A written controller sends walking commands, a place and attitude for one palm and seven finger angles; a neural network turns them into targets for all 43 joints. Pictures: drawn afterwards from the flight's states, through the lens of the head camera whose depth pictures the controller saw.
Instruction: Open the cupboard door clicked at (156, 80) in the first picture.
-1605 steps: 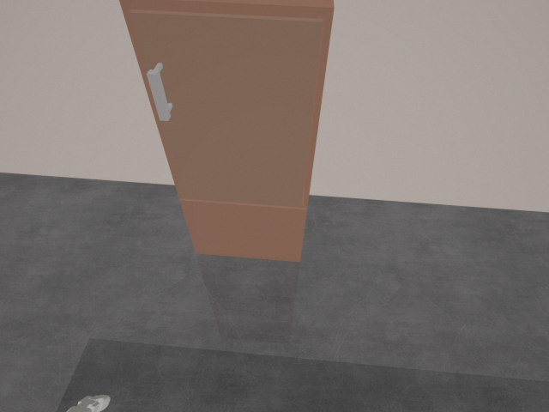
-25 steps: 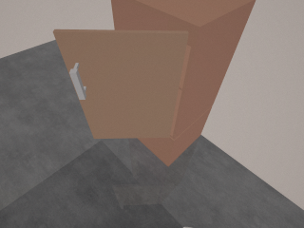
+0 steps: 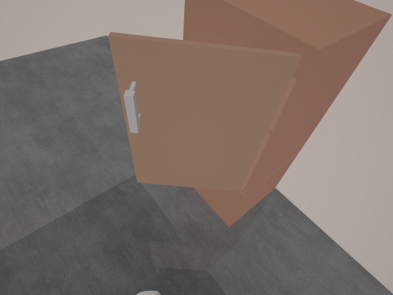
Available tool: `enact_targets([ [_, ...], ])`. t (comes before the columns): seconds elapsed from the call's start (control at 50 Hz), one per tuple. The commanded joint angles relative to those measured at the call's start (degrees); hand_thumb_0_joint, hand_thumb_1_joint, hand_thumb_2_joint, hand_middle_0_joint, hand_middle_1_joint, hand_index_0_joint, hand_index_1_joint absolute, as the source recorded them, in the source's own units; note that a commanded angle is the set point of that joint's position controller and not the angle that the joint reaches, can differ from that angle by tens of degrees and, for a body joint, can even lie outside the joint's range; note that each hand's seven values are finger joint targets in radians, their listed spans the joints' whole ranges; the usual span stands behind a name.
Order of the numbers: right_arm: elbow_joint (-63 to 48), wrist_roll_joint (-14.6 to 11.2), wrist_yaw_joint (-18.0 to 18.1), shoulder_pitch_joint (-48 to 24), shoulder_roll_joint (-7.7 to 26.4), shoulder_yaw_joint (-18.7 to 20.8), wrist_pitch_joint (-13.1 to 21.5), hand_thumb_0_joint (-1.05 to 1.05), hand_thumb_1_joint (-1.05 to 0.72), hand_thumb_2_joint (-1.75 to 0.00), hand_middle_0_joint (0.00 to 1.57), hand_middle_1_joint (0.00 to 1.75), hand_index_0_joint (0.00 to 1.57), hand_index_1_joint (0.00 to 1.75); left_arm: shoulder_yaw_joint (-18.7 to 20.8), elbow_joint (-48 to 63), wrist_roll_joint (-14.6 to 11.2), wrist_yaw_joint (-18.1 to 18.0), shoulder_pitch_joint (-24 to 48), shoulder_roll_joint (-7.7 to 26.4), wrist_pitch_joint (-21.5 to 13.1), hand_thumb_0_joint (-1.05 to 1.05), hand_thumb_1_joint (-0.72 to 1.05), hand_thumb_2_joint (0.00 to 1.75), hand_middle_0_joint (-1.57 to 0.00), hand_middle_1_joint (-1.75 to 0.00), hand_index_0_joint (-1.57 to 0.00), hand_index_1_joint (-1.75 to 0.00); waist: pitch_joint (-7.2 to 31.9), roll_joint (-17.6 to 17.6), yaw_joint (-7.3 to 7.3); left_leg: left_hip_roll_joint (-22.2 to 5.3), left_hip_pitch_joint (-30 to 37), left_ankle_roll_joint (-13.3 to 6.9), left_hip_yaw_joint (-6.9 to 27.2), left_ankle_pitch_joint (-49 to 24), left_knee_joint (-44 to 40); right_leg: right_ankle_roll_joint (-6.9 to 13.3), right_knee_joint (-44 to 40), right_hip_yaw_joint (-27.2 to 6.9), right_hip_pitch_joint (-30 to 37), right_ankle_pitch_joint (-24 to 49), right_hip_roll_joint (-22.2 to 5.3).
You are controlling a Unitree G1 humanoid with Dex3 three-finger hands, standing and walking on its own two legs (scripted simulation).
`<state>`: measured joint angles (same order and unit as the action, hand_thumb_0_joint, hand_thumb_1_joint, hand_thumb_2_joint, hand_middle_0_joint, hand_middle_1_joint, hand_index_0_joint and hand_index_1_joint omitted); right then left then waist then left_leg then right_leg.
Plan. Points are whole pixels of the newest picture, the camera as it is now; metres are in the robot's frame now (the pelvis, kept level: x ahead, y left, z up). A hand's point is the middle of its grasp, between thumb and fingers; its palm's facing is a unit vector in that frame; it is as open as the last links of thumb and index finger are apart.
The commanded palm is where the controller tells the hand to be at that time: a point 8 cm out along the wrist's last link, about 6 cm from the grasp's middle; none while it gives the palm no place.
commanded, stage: come to a stop and stand still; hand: left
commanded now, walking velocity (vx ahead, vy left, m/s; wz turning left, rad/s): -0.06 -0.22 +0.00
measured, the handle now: (134, 107) +0.53 +0.20 +0.05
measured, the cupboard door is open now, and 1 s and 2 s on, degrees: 48 48 48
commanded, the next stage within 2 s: look again from close up in 0.98 s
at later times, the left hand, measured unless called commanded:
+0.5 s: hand out of the picture -0.01 +0.15 -0.16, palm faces +0.01 -0.98 -0.19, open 7.3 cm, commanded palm none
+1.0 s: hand out of the picture -0.10 +0.13 -0.16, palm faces +0.04 -0.99 -0.13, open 7.3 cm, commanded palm none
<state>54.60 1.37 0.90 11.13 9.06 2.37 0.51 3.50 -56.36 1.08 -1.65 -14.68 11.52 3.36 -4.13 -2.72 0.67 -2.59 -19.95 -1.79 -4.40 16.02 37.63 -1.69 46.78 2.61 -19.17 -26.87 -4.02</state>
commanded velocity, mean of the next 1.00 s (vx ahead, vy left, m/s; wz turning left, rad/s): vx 0.00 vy -0.03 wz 0.00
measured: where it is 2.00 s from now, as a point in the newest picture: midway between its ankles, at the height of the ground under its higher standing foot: outside the picture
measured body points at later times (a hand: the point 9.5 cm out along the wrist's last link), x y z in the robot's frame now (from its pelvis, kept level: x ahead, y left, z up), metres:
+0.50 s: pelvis -0.04 -0.03 +0.01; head -0.04 -0.03 +0.46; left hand -0.01 +0.20 -0.14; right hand -0.06 -0.27 -0.14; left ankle -0.03 +0.09 -0.71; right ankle -0.05 -0.14 -0.72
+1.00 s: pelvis -0.07 -0.02 +0.02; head -0.06 -0.01 +0.47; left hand -0.10 +0.18 -0.15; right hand -0.09 -0.23 -0.14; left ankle -0.04 +0.09 -0.72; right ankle -0.05 -0.14 -0.72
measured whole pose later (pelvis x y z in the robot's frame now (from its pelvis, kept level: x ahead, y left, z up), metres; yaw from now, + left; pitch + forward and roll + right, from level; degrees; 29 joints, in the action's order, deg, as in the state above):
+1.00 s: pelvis -0.07 -0.02 +0.02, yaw -2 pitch -2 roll +0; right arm 65.0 0.7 1.4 17.6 5.9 0.7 -0.4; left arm 1.0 -64.2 0.9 -1.5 -20.7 6.1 0.6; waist -1.5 -1.2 0.5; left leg -0.6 -12.2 -0.9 -3.3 10.8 24.5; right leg 0.3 24.1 3.1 -11.8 -10.8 -0.9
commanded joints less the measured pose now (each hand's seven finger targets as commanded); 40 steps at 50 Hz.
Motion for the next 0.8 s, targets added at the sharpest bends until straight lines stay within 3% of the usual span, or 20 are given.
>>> enact_targets([
  [0.0,-1.76,0.28,1.75,3.20,10.24,1.79,0.29,0.00,-0.90,-0.90,0.20,0.30,0.20,0.30,-0.05,2.48,0.11,0.28,-4.75,2.02,-1.61,0.00,0.90,0.90,-0.20,-0.30,-0.20,-0.30,5.82,11.27,-0.93,-15.88,10.34,-8.51,13.90,-33.89,-18.06,0.26,8.65,-2.81,-5.04,-0.11,1.26],
  [0.04,-0.99,0.20,2.14,4.78,11.11,2.33,-0.11,0.00,-0.90,-0.90,0.20,0.30,0.20,0.30,0.13,2.92,0.10,0.49,-4.02,2.67,-1.06,0.00,0.90,0.90,-0.20,-0.30,-0.20,-0.30,8.19,9.84,-2.07,-17.07,15.20,-9.10,13.22,-36.55,-17.31,-0.28,9.37,-2.88,-6.70,-0.43,1.89],
  [0.08,-0.21,0.15,2.52,5.81,11.10,2.61,-0.27,0.00,-0.90,-0.90,0.20,0.30,0.20,0.30,0.24,3.60,0.31,0.75,-2.78,3.05,-0.83,0.00,0.90,0.90,-0.20,-0.30,-0.20,-0.30,7.76,9.26,-2.86,-17.58,17.34,-9.35,13.19,-37.34,-17.00,-0.47,8.22,-3.12,-8.05,-1.24,2.03],
  [0.12,0.31,0.22,2.50,6.18,11.44,2.88,-0.46,0.00,-0.90,-0.90,0.20,0.30,0.20,0.30,0.37,4.00,0.26,0.99,-2.14,2.80,-0.45,0.00,0.90,0.90,-0.20,-0.30,-0.20,-0.30,8.77,10.07,-3.32,-17.63,18.26,-9.03,13.26,-34.53,-17.67,-0.59,5.81,-2.98,-7.15,-1.10,2.18],
  [0.2,0.38,0.52,2.02,3.40,11.80,3.07,-0.95,0.00,-0.90,-0.90,0.20,0.30,0.20,0.30,0.23,3.55,0.04,1.19,-4.05,1.46,-0.48,0.00,0.90,0.90,-0.20,-0.30,-0.20,-0.30,7.63,11.75,-2.14,-16.71,10.90,-7.47,12.79,-21.36,-19.44,0.77,-6.01,-1.70,1.45,0.09,2.01],
  [0.26,0.61,0.04,1.16,2.00,10.35,3.02,-1.81,0.00,-0.90,-0.90,0.20,0.30,0.20,0.30,0.27,1.14,0.35,0.79,-9.74,1.48,-0.91,0.00,0.90,0.90,-0.20,-0.30,-0.20,-0.30,5.45,8.30,0.43,-10.46,-0.28,-2.60,8.59,-0.47,-18.34,1.73,-22.85,1.63,14.38,12.07,3.17],
  [0.28,0.73,-0.37,0.80,2.53,7.11,2.48,-1.99,0.00,-0.90,-0.90,0.20,0.30,0.20,0.30,0.40,1.16,0.72,0.33,-9.76,3.85,-1.43,0.00,0.90,0.90,-0.20,-0.30,-0.20,-0.30,2.62,1.40,0.60,-5.53,-5.35,0.21,5.65,5.43,-12.38,3.58,-29.82,-4.73,15.37,10.57,-1.71],
  [0.3,-0.29,-0.64,0.47,2.13,3.36,1.49,-2.27,0.00,-0.90,-0.90,0.20,0.30,0.20,0.30,0.60,1.87,0.88,-0.01,-7.61,7.19,-1.78,0.00,0.90,0.90,-0.20,-0.30,-0.20,-0.30,0.52,-9.28,-0.21,-0.20,-7.13,3.14,-0.10,8.48,-5.08,7.89,-35.34,-15.01,9.55,3.44,-10.92],
  [0.32,-0.83,-0.40,0.18,0.26,4.10,1.54,-2.79,0.00,-0.90,-0.90,0.20,0.30,0.20,0.30,0.52,3.20,0.63,-0.18,-4.23,8.55,-2.00,0.00,0.90,0.90,-0.20,-0.30,-0.20,-0.30,0.47,-8.27,0.42,-0.29,-2.00,2.91,1.40,10.55,3.33,11.19,-39.03,-18.14,-0.84,-5.52,-15.12],
  [0.34,-0.33,-0.27,0.05,-0.63,4.21,1.67,-3.32,0.00,-0.90,-0.90,0.20,0.30,0.20,0.30,0.61,3.72,0.69,-0.46,-0.80,7.79,-2.35,0.00,0.90,0.90,-0.20,-0.30,-0.20,-0.30,-2.18,-9.82,-0.13,-0.47,-1.94,2.19,3.90,9.83,8.58,11.34,-39.74,-18.29,-5.51,-5.76,-13.09],
  [0.36,0.79,-0.23,-0.03,1.21,4.21,1.59,-3.39,0.00,-0.90,-0.90,0.20,0.30,0.20,0.30,0.39,3.58,0.59,-0.53,1.53,6.70,-2.65,0.00,0.90,0.90,-0.20,-0.30,-0.20,-0.30,-3.20,-9.20,-1.54,-0.58,-1.95,1.94,4.38,7.72,11.57,11.06,-38.62,-15.51,-5.60,-2.04,-11.28],
  [0.4,3.33,-0.28,-0.12,5.41,3.15,1.21,-2.75,0.00,-0.90,-0.90,0.20,0.30,0.20,0.30,-0.21,3.09,0.49,-0.47,2.97,5.01,-3.12,0.00,0.90,0.90,-0.20,-0.30,-0.20,-0.30,-2.11,-4.87,-3.07,-0.60,0.00,2.20,3.06,5.72,10.21,10.39,-34.44,-9.60,-2.40,8.37,-8.17],
  [0.44,4.32,-0.35,0.26,6.77,2.32,0.59,-2.05,0.00,-0.90,-0.90,0.20,0.30,0.20,0.30,-0.27,1.57,0.21,-0.29,0.03,4.90,-3.37,0.00,0.90,0.90,-0.20,-0.30,-0.20,-0.30,0.40,-4.03,-1.99,-0.51,2.11,2.76,1.86,4.54,-0.05,10.04,-29.97,-8.03,3.61,16.03,-7.26],
  [0.48,6.21,-0.44,0.70,8.71,1.62,-0.10,-1.17,0.00,-0.90,-0.90,0.20,0.30,0.20,0.30,-0.87,-0.47,-0.36,-0.17,-1.91,3.50,-3.51,0.00,0.90,0.90,-0.20,-0.30,-0.20,-0.30,1.68,0.08,-1.91,-1.15,9.51,2.60,3.38,-6.13,-13.24,7.43,-25.73,-6.78,3.61,17.80,-5.29],
  [0.5,6.67,-0.30,0.99,8.71,3.00,-0.40,-0.41,0.00,-0.90,-0.90,0.20,0.30,0.20,0.30,-1.11,-1.05,-0.73,-0.03,-3.20,2.10,-3.47,0.00,0.90,0.90,-0.20,-0.30,-0.20,-0.30,1.77,5.50,-0.82,-4.21,9.58,1.45,7.55,-12.13,-16.54,5.00,-24.10,-5.41,4.14,18.15,-2.45],
  [0.52,6.73,-0.20,1.18,7.04,4.48,-0.53,-0.23,0.00,-0.90,-0.90,0.20,0.30,0.20,0.30,-1.38,-1.63,-0.84,0.01,-3.90,1.31,-3.43,0.00,0.90,0.90,-0.20,-0.30,-0.20,-0.30,0.98,7.24,0.52,-6.35,6.49,0.60,9.28,-11.32,-17.57,3.60,-25.46,-4.86,6.58,16.28,-1.02],
  [0.56,7.93,-0.35,1.17,6.20,4.14,-0.85,0.18,0.00,-0.90,-0.90,0.20,0.30,0.20,0.30,-1.41,-3.55,-0.73,-0.07,-3.87,1.79,-3.28,0.00,0.90,0.90,-0.20,-0.30,-0.20,-0.30,2.30,10.32,0.71,-5.61,4.07,0.49,9.38,-9.78,-19.31,2.87,-24.41,-3.59,11.70,18.84,-0.91],
  [0.62,8.76,-0.61,1.24,6.64,3.71,-0.94,0.13,0.00,-0.90,-0.90,0.20,0.30,0.20,0.30,-1.89,-5.11,-0.72,-0.11,-4.86,1.59,-3.56,0.00,0.90,0.90,-0.20,-0.30,-0.20,-0.30,2.73,6.60,0.52,-4.55,5.11,0.96,8.04,-6.86,-19.63,2.85,-26.36,-4.26,12.65,19.10,-1.49],
  [0.68,9.33,-0.65,1.09,7.80,3.14,-0.82,-0.48,0.00,-0.90,-0.90,0.20,0.30,0.20,0.30,-2.12,-5.61,-0.46,-0.18,-4.85,1.38,-3.56,0.00,0.90,0.90,-0.20,-0.30,-0.20,-0.30,-0.91,2.66,-0.15,-3.57,4.87,1.21,7.28,-0.59,-20.47,2.69,-29.01,-4.86,9.06,13.02,-1.59],
  [0.78,9.77,-0.46,0.95,9.31,2.34,-0.70,-0.86,0.00,-0.90,-0.90,0.20,0.30,0.20,0.30,-1.87,-5.63,-0.20,-0.35,-6.44,0.69,-3.59,0.00,0.90,0.90,-0.20,-0.30,-0.20,-0.30,-2.44,1.25,-0.77,-2.41,5.57,1.03,6.40,2.43,-19.94,2.64,-30.87,-5.66,4.43,6.10,-1.75],
])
